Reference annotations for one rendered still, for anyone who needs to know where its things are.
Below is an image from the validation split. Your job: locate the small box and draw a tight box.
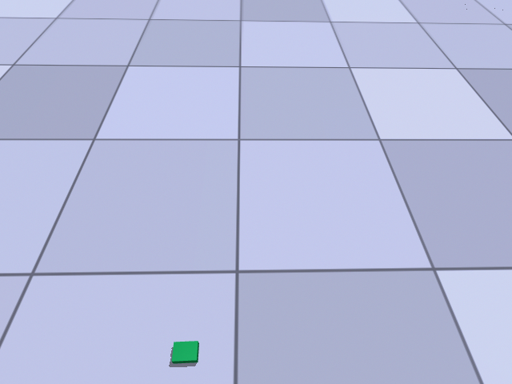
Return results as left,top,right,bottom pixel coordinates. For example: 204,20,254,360
172,341,199,364

